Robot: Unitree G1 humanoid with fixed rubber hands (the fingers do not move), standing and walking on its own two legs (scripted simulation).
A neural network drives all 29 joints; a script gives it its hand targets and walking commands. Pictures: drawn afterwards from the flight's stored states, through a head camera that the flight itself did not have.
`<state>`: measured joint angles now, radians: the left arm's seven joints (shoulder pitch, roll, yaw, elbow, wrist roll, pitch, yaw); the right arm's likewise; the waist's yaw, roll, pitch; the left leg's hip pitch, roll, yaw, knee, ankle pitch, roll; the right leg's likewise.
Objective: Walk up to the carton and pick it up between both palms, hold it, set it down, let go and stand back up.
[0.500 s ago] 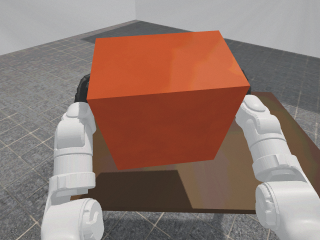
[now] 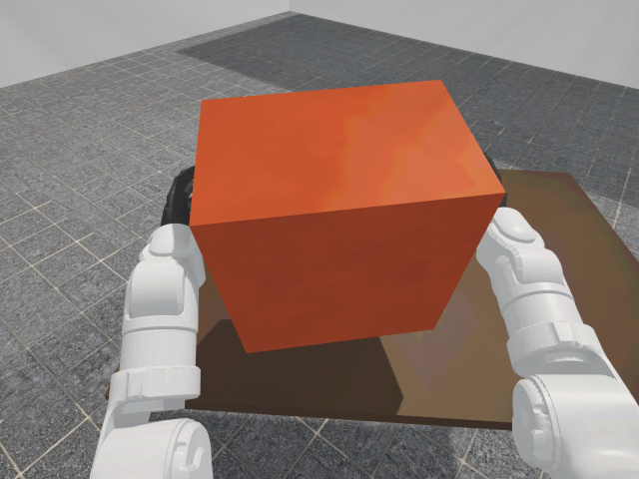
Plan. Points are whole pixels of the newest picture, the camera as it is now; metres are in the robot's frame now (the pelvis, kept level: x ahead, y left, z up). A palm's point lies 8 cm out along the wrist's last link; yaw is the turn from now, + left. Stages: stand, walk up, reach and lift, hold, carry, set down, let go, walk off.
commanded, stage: set down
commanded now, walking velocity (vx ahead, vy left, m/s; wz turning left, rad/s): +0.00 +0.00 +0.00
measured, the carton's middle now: (333, 230) +0.41 +0.00 +0.14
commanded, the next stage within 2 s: none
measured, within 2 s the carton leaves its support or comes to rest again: neither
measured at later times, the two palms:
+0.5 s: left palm (180, 253) +0.36 +0.19 +0.14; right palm (472, 225) +0.42 -0.18 +0.16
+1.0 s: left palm (185, 267) +0.35 +0.19 +0.12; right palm (464, 230) +0.43 -0.18 +0.13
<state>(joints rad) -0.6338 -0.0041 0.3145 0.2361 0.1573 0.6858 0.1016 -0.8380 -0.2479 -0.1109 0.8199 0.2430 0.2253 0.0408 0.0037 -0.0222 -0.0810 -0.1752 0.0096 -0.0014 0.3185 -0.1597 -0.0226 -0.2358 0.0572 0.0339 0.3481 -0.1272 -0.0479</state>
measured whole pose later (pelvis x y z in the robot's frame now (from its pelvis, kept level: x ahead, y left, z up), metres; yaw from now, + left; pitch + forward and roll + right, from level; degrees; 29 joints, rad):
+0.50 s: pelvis +0.00 +0.00 +0.00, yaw +0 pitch +1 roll +1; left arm -0.59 -0.05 0.31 0.24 0.16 0.67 0.13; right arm -0.81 -0.25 -0.17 0.88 0.18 0.18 0.11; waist 0.04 -0.02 -0.05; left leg -0.17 0.01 0.00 0.32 -0.16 -0.02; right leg -0.24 0.06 0.03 0.35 -0.13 -0.05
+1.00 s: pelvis +0.01 +0.00 +0.00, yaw +0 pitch +2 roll +1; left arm -0.53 -0.11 0.31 0.25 0.16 0.56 0.16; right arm -0.79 -0.26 -0.19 0.93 0.14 0.09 0.15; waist 0.08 -0.01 -0.05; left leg -0.17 0.01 0.00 0.30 -0.16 -0.03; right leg -0.24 0.06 0.03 0.35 -0.14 -0.05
